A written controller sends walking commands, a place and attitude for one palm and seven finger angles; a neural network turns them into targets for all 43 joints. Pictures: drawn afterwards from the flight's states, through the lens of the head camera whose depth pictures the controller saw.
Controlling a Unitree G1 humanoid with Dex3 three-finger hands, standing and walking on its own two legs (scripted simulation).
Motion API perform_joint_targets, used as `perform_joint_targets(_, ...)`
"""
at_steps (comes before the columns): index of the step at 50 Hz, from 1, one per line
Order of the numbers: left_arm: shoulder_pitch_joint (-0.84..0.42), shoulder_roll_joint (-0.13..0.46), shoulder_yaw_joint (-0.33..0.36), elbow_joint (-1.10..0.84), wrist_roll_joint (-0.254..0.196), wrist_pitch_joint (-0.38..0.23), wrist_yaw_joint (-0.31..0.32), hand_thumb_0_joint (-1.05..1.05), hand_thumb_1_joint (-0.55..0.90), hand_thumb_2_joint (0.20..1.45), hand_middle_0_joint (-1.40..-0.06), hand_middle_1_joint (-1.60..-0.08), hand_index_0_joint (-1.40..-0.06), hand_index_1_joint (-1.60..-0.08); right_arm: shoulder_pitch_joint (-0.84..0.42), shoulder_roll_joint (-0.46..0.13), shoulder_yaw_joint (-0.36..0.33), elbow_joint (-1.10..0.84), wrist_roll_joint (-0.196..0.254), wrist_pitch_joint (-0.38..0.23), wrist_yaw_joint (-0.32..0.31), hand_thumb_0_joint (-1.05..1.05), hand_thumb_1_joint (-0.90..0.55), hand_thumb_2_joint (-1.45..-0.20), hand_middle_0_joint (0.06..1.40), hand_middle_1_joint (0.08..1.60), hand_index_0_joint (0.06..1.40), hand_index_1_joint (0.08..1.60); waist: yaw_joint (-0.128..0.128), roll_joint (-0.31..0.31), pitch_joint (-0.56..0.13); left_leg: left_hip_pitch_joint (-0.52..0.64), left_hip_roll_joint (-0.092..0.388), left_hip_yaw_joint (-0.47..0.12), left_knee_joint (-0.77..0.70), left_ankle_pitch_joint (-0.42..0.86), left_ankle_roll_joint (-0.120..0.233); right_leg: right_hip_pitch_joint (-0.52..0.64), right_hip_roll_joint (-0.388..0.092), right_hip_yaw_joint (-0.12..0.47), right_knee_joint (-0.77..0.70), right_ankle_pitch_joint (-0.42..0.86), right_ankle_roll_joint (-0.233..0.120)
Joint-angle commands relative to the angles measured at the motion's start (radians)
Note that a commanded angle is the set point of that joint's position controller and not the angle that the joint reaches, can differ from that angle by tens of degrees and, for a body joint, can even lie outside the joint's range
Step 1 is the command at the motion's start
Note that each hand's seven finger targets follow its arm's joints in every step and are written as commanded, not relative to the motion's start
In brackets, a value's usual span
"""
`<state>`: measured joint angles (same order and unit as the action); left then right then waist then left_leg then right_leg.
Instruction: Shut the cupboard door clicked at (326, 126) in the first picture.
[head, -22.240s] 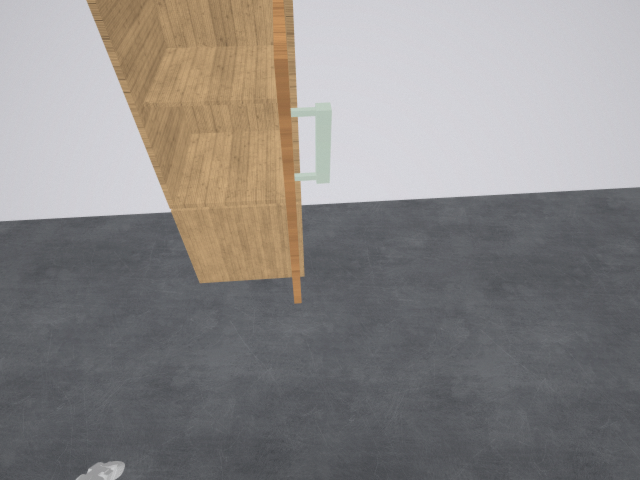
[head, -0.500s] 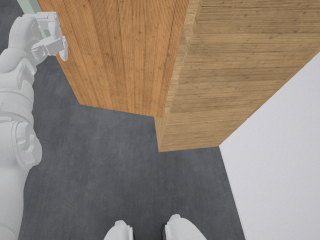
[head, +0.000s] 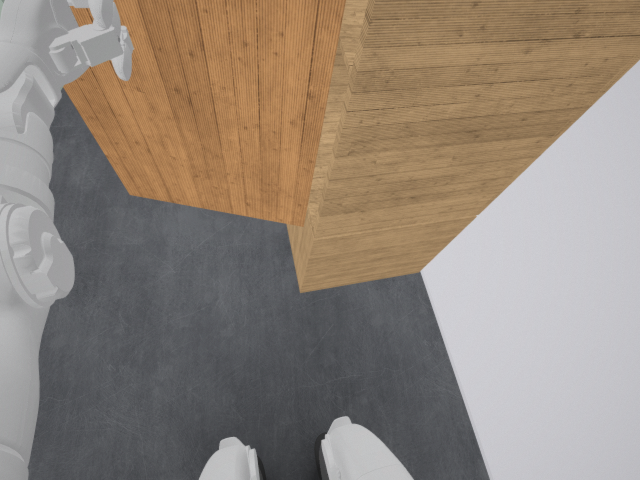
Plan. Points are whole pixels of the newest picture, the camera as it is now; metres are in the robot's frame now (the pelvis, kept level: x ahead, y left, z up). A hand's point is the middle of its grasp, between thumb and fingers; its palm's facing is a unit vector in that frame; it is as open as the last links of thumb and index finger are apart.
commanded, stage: push the door shut along its arc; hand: left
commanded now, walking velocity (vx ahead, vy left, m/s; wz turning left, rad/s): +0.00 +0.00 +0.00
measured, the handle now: (27, 12) +0.63 +0.22 +0.14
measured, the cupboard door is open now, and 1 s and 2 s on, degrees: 70 61 61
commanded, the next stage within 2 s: pull the fist back off the door in 0.40 s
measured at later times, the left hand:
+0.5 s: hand (134, 27) +0.58 +0.11 +0.15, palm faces -0.34 -0.94 +0.00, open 3.3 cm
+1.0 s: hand (160, 25) +0.59 +0.08 +0.14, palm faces +0.06 -1.00 -0.01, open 3.1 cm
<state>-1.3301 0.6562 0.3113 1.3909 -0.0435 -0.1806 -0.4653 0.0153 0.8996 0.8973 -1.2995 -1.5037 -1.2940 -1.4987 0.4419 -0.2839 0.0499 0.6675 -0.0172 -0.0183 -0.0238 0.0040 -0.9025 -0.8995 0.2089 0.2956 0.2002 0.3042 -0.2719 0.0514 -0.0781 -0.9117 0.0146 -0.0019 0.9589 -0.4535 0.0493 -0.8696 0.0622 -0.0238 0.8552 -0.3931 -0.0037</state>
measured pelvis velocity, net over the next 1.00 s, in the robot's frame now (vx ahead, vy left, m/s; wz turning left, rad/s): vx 0.00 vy -0.01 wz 0.00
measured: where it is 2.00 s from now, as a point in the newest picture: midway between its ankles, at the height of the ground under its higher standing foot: outside the picture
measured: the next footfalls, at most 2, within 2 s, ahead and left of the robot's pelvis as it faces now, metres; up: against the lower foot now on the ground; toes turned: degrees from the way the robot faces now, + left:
none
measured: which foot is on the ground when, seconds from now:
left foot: down 0.00-1.00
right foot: down 0.00-1.00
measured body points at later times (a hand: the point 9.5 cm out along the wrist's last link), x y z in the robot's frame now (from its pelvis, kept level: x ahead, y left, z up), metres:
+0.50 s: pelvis +0.00 -0.01 -0.01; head +0.17 +0.01 +0.40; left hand +0.60 +0.16 +0.15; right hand -0.06 -0.28 -0.10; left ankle -0.01 +0.08 -0.68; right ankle +0.00 -0.13 -0.68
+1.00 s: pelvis +0.00 -0.01 +0.01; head +0.15 -0.01 +0.44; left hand +0.58 +0.14 +0.15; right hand -0.11 -0.24 -0.09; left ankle -0.01 +0.08 -0.68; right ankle +0.00 -0.13 -0.68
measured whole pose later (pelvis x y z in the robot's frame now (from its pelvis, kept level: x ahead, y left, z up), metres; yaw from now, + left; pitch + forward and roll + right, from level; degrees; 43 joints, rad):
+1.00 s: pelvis +0.00 -0.01 +0.01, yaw +0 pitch +24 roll -3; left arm -1.28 0.49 0.38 1.36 0.04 -0.24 0.04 0.01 0.91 0.91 -1.30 -1.50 -1.29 -1.50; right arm 0.59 -0.25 0.04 0.67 -0.08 0.00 0.09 0.00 -0.90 -0.90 0.21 0.30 0.20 0.30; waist -0.27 0.08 -0.10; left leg -0.89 0.03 0.00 0.89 -0.42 0.03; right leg -0.85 0.07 -0.02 0.80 -0.37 -0.02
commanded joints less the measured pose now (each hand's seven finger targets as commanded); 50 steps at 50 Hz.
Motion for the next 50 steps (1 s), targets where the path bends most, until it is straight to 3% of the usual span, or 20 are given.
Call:
perform_joint_targets(1, -0.525, 0.24, 0.034, -0.196, -0.004, -0.058, -0.001, 0.0, 0.9, 0.9, -1.3, -1.5, -1.3, -1.5, 0.228, -0.206, -0.07, -0.021, 0.0, 0.001, -0.021, 0.0, -0.9, -0.9, 0.2, 0.3, 0.2, 0.3, -0.03, 0.129, -0.526, 0.468, 0.008, -0.073, -0.043, 0.548, -0.016, 0.105, 0.013, -0.006, -0.053, 0.406, -0.027)
perform_joint_targets(6, -0.586, 0.211, 0.002, -0.186, 0.0, -0.044, -0.009, 0.0, 0.9, 0.9, -1.3, -1.5, -1.3, -1.5, 0.238, -0.208, -0.071, -0.014, -0.001, 0.009, -0.024, 0.0, -0.9, -0.9, 0.2, 0.3, 0.2, 0.3, -0.056, 0.132, -0.518, 0.476, 0.011, -0.074, -0.029, 0.553, -0.014, 0.073, 0.017, -0.012, -0.049, 0.404, -0.027)
perform_joint_targets(10, -0.653, 0.165, -0.031, -0.212, -0.006, -0.039, -0.018, 0.0, 0.9, 0.9, -1.3, -1.5, -1.3, -1.5, 0.246, -0.208, -0.077, 0.008, -0.005, 0.003, -0.026, 0.0, -0.9, -0.9, 0.2, 0.3, 0.2, 0.3, -0.07, 0.179, -0.565, 0.534, 0.013, -0.082, -0.011, 0.603, -0.014, 0.03, 0.021, -0.017, -0.038, 0.413, -0.029)
perform_joint_targets(12, -0.662, 0.146, -0.041, -0.199, -0.012, -0.029, -0.025, 0.0, 0.9, 0.9, -1.3, -1.5, -1.3, -1.5, 0.242, -0.209, -0.077, 0.017, -0.007, 0.0, -0.027, 0.0, -0.9, -0.9, 0.2, 0.3, 0.2, 0.3, -0.08, 0.158, -0.554, 0.517, 0.011, -0.076, -0.007, 0.571, -0.01, 0.028, 0.022, -0.018, -0.043, 0.402, -0.028)
perform_joint_targets(14, -0.691, 0.117, -0.065, -0.196, -0.019, -0.025, -0.025, 0.0, 0.9, 0.9, -1.3, -1.5, -1.3, -1.5, 0.237, -0.208, -0.074, 0.035, -0.007, -0.005, -0.029, 0.0, -0.9, -0.9, 0.2, 0.3, 0.2, 0.3, -0.086, 0.194, -0.546, 0.533, 0.013, -0.08, 0.001, 0.577, -0.011, -0.009, 0.023, -0.023, -0.038, 0.386, -0.03)
perform_joint_targets(25, -0.753, 0.033, -0.133, -0.168, -0.032, -0.009, -0.026, 0.0, 0.9, 0.9, -1.3, -1.5, -1.3, -1.5, 0.211, -0.211, -0.062, 0.079, -0.003, -0.04, -0.042, 0.0, -0.9, -0.9, 0.2, 0.3, 0.2, 0.3, -0.119, 0.208, -0.516, 0.499, 0.013, -0.07, 0.027, 0.507, 0.0, -0.076, 0.026, -0.04, -0.017, 0.326, -0.031)
perform_joint_targets(26, -0.795, 0.11, 0.108, -0.164, -0.09, 0.025, 0.191, 0.0, 0.9, 0.9, -1.3, -1.5, -1.3, -1.5, 0.273, -0.176, -0.044, 0.026, -0.023, -0.046, -0.02, 0.0, -0.9, -0.9, 0.2, 0.3, 0.2, 0.3, -0.097, 0.239, -0.523, 0.373, 0.03, -0.09, 0.022, 0.473, -0.01, -0.018, 0.01, -0.007, -0.047, 0.329, -0.024)
perform_joint_targets(27, -0.746, 0.061, 0.068, -0.119, -0.055, 0.046, 0.306, 0.0, 0.9, 0.9, -1.3, -1.5, -1.3, -1.5, 0.28, -0.174, -0.04, 0.022, -0.027, -0.046, 0.004, 0.0, -0.9, -0.9, 0.2, 0.3, 0.2, 0.3, -0.103, 0.21, -0.511, 0.327, 0.029, -0.089, 0.014, 0.44, -0.014, -0.003, 0.009, -0.005, -0.04, 0.31, -0.016)
perform_joint_targets(28, -0.758, 0.058, 0.093, -0.139, -0.032, 0.035, 0.402, 0.0, 0.9, 0.9, -1.3, -1.5, -1.3, -1.5, 0.303, -0.172, -0.045, 0.019, -0.046, -0.044, 0.021, 0.0, -0.9, -0.9, 0.2, 0.3, 0.2, 0.3, -0.117, 0.157, -0.522, 0.321, 0.027, -0.106, 0.01, 0.444, -0.013, 0.013, 0.006, -0.016, -0.034, 0.311, -0.007)
perform_joint_targets(30, -0.797, 0.017, 0.065, -0.212, 0.073, -0.012, 0.566, 0.0, 0.9, 0.9, -1.3, -1.5, -1.3, -1.5, 0.327, -0.165, -0.056, 0.012, -0.085, -0.036, 0.062, 0.0, -0.9, -0.9, 0.2, 0.3, 0.2, 0.3, -0.114, 0.219, -0.577, 0.357, 0.025, -0.115, 0.035, 0.499, -0.018, -0.036, -0.001, -0.015, -0.008, 0.318, -0.002)
perform_joint_targets(32, -0.788, -0.004, 0.011, -0.228, 0.179, -0.065, 0.64, 0.0, 0.9, 0.9, -1.3, -1.5, -1.3, -1.5, 0.345, -0.164, -0.068, 0.014, -0.105, -0.023, 0.1, 0.0, -0.9, -0.9, 0.2, 0.3, 0.2, 0.3, -0.117, 0.242, -0.609, 0.405, 0.023, -0.121, 0.04, 0.536, -0.027, -0.059, 0.0, -0.02, 0.002, 0.313, -0.006)
perform_joint_targets(34, -0.754, 0.012, 0.001, -0.189, 0.203, -0.078, 0.624, 0.0, 0.9, 0.9, -1.3, -1.5, -1.3, -1.5, 0.353, -0.176, -0.079, 0.012, -0.097, -0.008, 0.112, 0.0, -0.9, -0.9, 0.2, 0.3, 0.2, 0.3, -0.113, 0.214, -0.623, 0.417, 0.015, -0.116, 0.023, 0.545, -0.028, -0.017, 0.004, -0.016, -0.012, 0.34, -0.01)
perform_joint_targets(36, -0.747, 0.03, -0.004, -0.157, 0.189, -0.061, 0.578, 0.0, 0.9, 0.9, -1.3, -1.5, -1.3, -1.5, 0.35, -0.181, -0.076, 0.001, -0.082, 0.006, 0.11, 0.0, -0.9, -0.9, 0.2, 0.3, 0.2, 0.3, -0.108, 0.202, -0.614, 0.38, 0.002, -0.092, -0.006, 0.476, -0.018, 0.053, 0.005, -0.007, -0.04, 0.348, -0.013)
perform_joint_targets(38, -0.72, 0.105, 0.054, -0.151, 0.165, -0.049, 0.542, 0.0, 0.9, 0.9, -1.3, -1.5, -1.3, -1.5, 0.36, -0.186, -0.072, -0.008, -0.072, 0.014, 0.099, 0.0, -0.9, -0.9, 0.2, 0.3, 0.2, 0.3, -0.09, 0.185, -0.62, 0.361, -0.002, -0.08, -0.031, 0.451, -0.011, 0.128, 0.004, -0.001, -0.057, 0.369, -0.014)
perform_joint_targets(42, -0.609, 0.081, 0.074, -0.218, 0.114, -0.076, 0.504, 0.0, 0.9, 0.9, -1.3, -1.5, -1.3, -1.5, 0.347, -0.169, -0.071, -0.032, -0.061, 0.014, 0.094, 0.0, -0.9, -0.9, 0.2, 0.3, 0.2, 0.3, -0.042, 0.153, -0.621, 0.37, -0.004, -0.06, -0.074, 0.451, -0.011, 0.223, 0.01, 0.006, -0.09, 0.411, -0.013)
perform_joint_targets(43, -0.586, 0.041, 0.055, -0.234, 0.097, -0.093, 0.501, 0.0, 0.9, 0.9, -1.3, -1.5, -1.3, -1.5, 0.349, -0.166, -0.074, -0.033, -0.06, 0.013, 0.092, 0.0, -0.9, -0.9, 0.2, 0.3, 0.2, 0.3, -0.047, 0.148, -0.615, 0.392, -0.003, -0.061, -0.084, 0.461, -0.011, 0.224, 0.011, 0.004, -0.097, 0.419, -0.013)
perform_joint_targets(44, -0.553, 0.053, 0.08, -0.261, 0.089, -0.112, 0.502, 0.0, 0.9, 0.9, -1.3, -1.5, -1.3, -1.5, 0.346, -0.164, -0.076, -0.031, -0.061, 0.01, 0.094, 0.0, -0.9, -0.9, 0.2, 0.3, 0.2, 0.3, -0.026, 0.141, -0.621, 0.4, -0.002, -0.057, -0.09, 0.477, -0.014, 0.243, 0.013, 0.004, -0.1, 0.436, -0.013)
perform_joint_targets(46, -0.48, 0.002, 0.062, -0.245, 0.075, -0.13, 0.504, 0.0, 0.9, 0.9, -1.3, -1.5, -1.3, -1.5, 0.341, -0.162, -0.083, -0.026, -0.059, 0.009, 0.098, 0.0, -0.9, -0.9, 0.2, 0.3, 0.2, 0.3, -0.021, 0.095, -0.562, 0.384, -0.005, -0.044, -0.108, 0.458, -0.013, 0.255, 0.015, 0.002, -0.118, 0.437, -0.01)
perform_joint_targets(47, -0.448, 0.016, 0.077, -0.237, 0.074, -0.135, 0.507, 0.0, 0.9, 0.9, -1.3, -1.5, -1.3, -1.5, 0.341, -0.164, -0.086, -0.025, -0.055, 0.011, 0.099, 0.0, -0.9, -0.9, 0.2, 0.3, 0.2, 0.3, -0.013, 0.068, -0.533, 0.363, -0.006, -0.039, -0.12, 0.434, -0.011, 0.271, 0.015, 0.004, -0.125, 0.427, -0.009)
perform_joint_targets(50, -0.371, -0.037, 0.057, -0.272, 0.067, -0.159, 0.514, 0.0, 0.9, 0.9, -1.3, -1.5, -1.3, -1.5, 0.325, -0.159, -0.094, -0.03, -0.051, 0.013, 0.101, 0.0, -0.9, -0.9, 0.2, 0.3, 0.2, 0.3, 0.014, 0.082, -0.512, 0.406, -0.009, -0.029, -0.14, 0.46, -0.015, 0.275, 0.013, 0.0, -0.135, 0.442, -0.012)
